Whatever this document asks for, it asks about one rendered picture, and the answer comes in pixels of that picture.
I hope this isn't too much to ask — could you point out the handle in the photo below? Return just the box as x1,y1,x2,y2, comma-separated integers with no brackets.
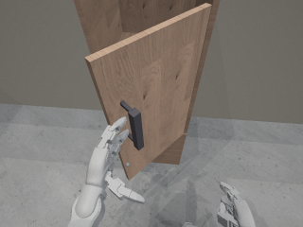
119,100,144,151

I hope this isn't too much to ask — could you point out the cupboard door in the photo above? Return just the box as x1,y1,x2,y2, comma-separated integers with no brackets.
84,3,212,180

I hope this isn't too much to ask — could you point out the left robot hand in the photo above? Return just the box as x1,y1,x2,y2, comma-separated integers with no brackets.
85,116,145,204

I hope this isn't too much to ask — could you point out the robot left forearm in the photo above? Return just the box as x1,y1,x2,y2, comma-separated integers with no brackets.
66,183,107,227

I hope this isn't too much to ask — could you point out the right robot hand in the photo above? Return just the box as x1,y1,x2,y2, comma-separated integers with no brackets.
217,182,256,227

